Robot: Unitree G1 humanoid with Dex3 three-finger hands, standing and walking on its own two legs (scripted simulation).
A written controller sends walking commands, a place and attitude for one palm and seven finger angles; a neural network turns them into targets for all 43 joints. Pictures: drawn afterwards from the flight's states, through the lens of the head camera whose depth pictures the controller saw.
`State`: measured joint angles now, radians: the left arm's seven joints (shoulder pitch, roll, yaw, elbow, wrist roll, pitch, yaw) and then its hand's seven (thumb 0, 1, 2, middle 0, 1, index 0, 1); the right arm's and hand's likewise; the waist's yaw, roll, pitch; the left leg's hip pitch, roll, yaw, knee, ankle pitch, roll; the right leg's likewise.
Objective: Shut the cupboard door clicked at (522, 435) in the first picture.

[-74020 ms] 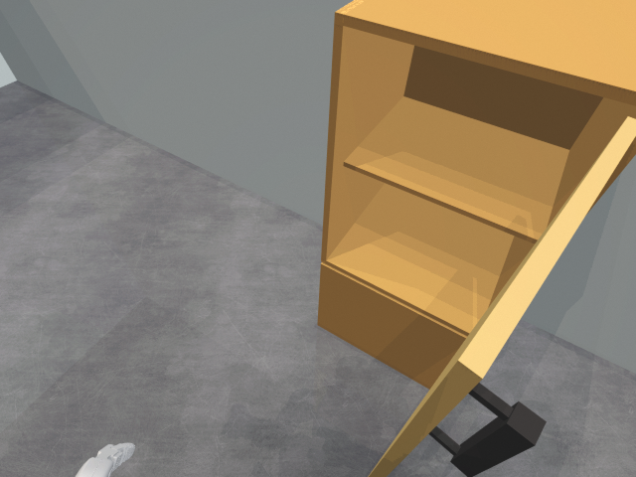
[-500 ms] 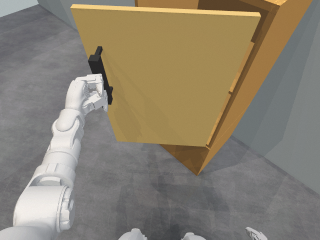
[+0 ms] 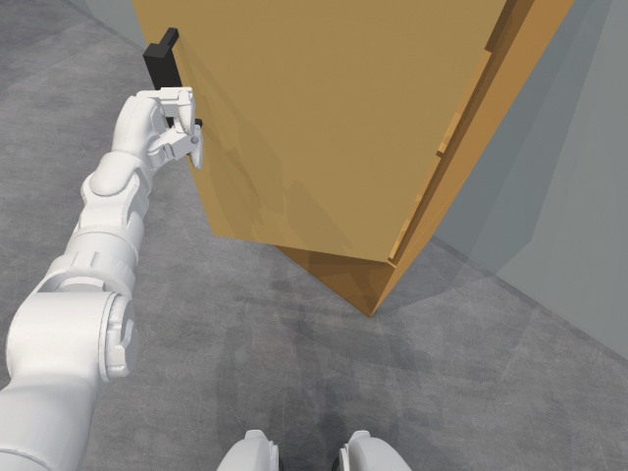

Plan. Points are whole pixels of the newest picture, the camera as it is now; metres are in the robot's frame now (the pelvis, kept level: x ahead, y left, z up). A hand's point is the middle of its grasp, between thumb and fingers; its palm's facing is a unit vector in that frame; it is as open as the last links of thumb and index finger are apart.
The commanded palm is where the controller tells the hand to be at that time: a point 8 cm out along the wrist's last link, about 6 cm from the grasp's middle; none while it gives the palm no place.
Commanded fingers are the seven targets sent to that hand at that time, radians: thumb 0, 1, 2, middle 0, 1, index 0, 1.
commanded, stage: push the door shut along its arc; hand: left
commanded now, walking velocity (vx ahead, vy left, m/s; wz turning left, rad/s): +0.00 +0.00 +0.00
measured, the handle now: (180, 95) +0.58 +0.15 +0.11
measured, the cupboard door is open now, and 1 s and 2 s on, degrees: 30 21 16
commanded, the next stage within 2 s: pull the fist back off the door in 1.02 s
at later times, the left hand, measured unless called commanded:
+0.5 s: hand (234, 104) +0.55 +0.08 +0.12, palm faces -0.32 -0.95 +0.01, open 3.1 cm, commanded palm +0.56 +0.12 +0.11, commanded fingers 0.00 0.90 0.90 -1.30 -1.50 -1.30 -1.50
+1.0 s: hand (254, 83) +0.59 +0.05 +0.12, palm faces -0.41 -0.91 +0.00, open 3.2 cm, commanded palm +0.61 +0.07 +0.11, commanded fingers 0.00 0.90 0.90 -1.30 -1.50 -1.30 -1.50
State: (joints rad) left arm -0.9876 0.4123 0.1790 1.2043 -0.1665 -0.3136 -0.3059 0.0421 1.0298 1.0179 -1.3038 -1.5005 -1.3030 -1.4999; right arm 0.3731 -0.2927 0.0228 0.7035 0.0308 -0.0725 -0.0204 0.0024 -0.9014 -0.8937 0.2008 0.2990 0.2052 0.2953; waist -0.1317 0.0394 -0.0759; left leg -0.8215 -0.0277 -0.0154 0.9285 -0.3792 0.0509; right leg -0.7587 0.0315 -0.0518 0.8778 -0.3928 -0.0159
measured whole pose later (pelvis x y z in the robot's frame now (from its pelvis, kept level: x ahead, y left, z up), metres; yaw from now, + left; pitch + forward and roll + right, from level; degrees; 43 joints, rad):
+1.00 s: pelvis +0.01 -0.01 -0.02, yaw -2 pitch +25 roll -4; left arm -1.40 0.59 0.22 1.41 -0.06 -0.17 -0.44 0.02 0.91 0.95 -1.30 -1.50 -1.30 -1.50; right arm 0.43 -0.28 0.05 0.70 -0.02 -0.06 -0.03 0.00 -0.90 -0.89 0.20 0.30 0.21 0.30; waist -0.27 0.06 -0.08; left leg -1.04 0.01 -0.03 1.05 -0.44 0.04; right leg -0.98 0.07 -0.06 0.97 -0.44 -0.03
